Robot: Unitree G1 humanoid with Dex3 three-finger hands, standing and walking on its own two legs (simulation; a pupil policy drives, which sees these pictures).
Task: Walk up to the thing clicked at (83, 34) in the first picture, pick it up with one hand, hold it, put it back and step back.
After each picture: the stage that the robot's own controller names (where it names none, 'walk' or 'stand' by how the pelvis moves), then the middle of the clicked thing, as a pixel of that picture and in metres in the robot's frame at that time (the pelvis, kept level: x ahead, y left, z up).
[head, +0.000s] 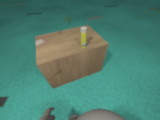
stand; (83, 38) +0.88 +0.12 -0.02
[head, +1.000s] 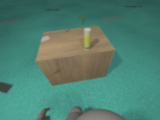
rise first; (87, 40) +0.80 +0.12 -0.01
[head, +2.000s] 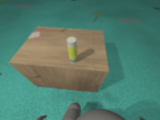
walk; (72, 51) +0.52 +0.21 +0.01
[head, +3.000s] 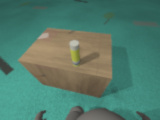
stand; (75, 54) +0.51 +0.16 +0.01
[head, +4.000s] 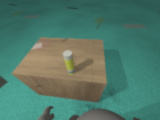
stand; (69, 63) +0.46 +0.21 -0.02
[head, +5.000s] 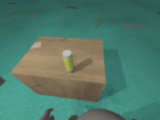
stand; (69, 63) +0.46 +0.21 -0.03
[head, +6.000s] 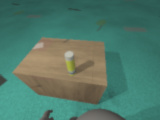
stand; (70, 64) +0.46 +0.19 -0.03
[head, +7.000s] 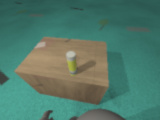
stand; (72, 64) +0.46 +0.18 -0.03
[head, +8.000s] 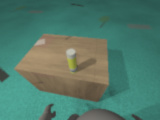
rise first; (72, 62) +0.47 +0.18 -0.03
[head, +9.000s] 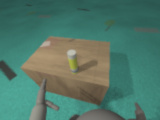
rise first; (73, 63) +0.47 +0.20 -0.02
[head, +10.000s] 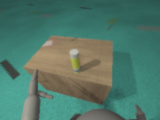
go down; (75, 62) +0.47 +0.18 -0.02
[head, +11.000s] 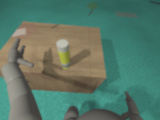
go down; (64, 56) +0.46 +0.18 +0.03
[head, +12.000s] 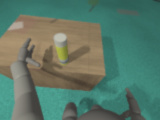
close in; (62, 51) +0.47 +0.18 +0.05
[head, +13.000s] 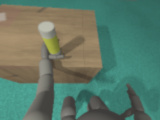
close; (52, 44) +0.49 +0.20 +0.08
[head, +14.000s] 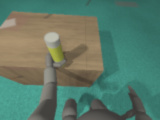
lift; (56, 52) +0.44 +0.19 +0.07
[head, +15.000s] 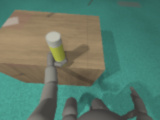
lift; (58, 52) +0.44 +0.19 +0.08
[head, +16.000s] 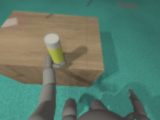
lift; (56, 54) +0.43 +0.20 +0.07
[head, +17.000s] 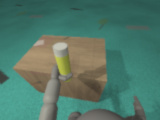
hold; (64, 64) +0.32 +0.18 +0.16
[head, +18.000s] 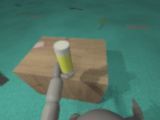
hold; (65, 62) +0.32 +0.17 +0.17
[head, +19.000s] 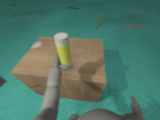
crouch; (64, 54) +0.39 +0.17 +0.17
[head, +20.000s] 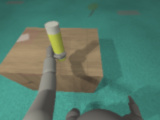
lower; (57, 44) +0.48 +0.20 +0.14
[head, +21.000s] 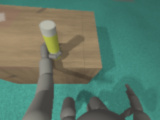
lower; (52, 43) +0.49 +0.20 +0.08
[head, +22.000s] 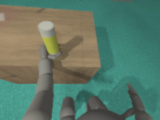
lower; (51, 44) +0.49 +0.20 +0.08
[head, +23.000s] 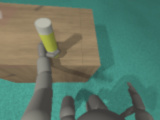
lower; (49, 42) +0.50 +0.20 +0.09
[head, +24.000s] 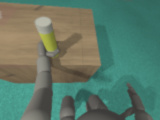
lower; (49, 41) +0.51 +0.20 +0.09
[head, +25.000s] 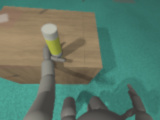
open; (54, 45) +0.48 +0.19 +0.08
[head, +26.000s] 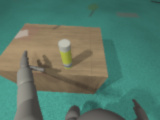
sink last; (66, 56) +0.46 +0.17 +0.04
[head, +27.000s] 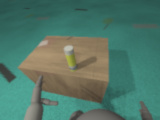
stand; (71, 59) +0.48 +0.20 +0.03
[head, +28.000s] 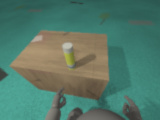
stand; (70, 57) +0.47 +0.19 +0.04
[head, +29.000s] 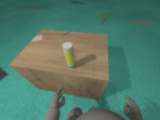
stand; (69, 57) +0.47 +0.19 +0.04
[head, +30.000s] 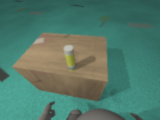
stand; (70, 59) +0.47 +0.19 +0.01
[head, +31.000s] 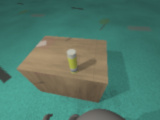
walk; (72, 62) +0.48 +0.18 -0.02
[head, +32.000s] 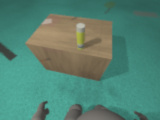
walk; (80, 38) +0.68 +0.14 -0.01
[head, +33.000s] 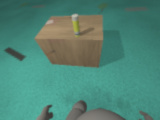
walk; (76, 26) +0.95 +0.25 +0.00
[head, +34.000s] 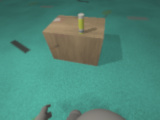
stand; (81, 24) +1.11 +0.18 -0.01
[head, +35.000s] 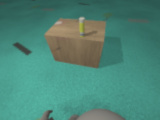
stand; (82, 28) +1.10 +0.18 -0.03
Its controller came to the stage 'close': yes
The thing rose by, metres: 0.20
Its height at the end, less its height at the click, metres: +0.00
